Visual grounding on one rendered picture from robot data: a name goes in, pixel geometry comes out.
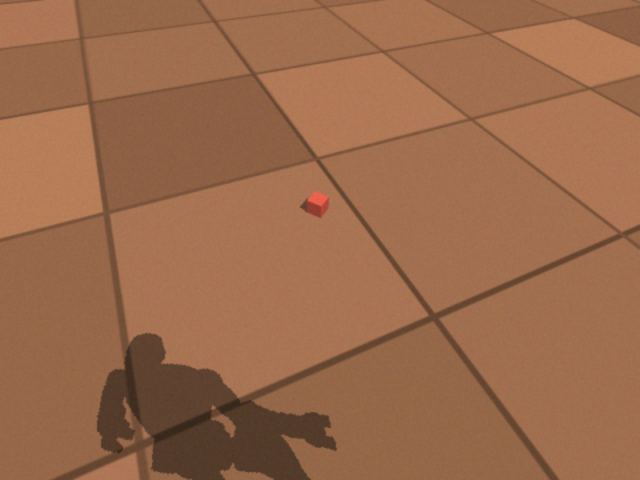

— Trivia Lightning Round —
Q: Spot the cube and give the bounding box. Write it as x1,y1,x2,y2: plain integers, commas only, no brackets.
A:
307,191,329,218

